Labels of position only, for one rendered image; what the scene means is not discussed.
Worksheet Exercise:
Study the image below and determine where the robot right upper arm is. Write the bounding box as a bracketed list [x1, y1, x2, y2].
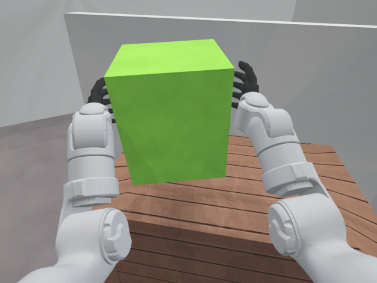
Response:
[268, 193, 377, 283]

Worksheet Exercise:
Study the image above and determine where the carton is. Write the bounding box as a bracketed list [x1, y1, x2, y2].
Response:
[104, 39, 234, 185]

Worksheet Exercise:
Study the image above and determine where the left robot hand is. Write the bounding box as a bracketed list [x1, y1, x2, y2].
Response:
[87, 77, 116, 123]

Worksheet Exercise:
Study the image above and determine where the right robot forearm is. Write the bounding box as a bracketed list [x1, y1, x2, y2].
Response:
[235, 92, 347, 237]

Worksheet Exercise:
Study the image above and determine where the robot left upper arm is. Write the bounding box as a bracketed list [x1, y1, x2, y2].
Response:
[17, 208, 132, 283]

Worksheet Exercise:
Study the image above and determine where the right robot hand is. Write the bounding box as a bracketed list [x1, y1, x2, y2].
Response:
[232, 61, 259, 109]

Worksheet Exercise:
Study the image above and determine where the pedestal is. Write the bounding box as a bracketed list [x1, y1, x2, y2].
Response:
[91, 134, 377, 283]

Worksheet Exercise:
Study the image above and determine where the left robot forearm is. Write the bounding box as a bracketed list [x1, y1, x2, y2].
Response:
[55, 103, 119, 258]

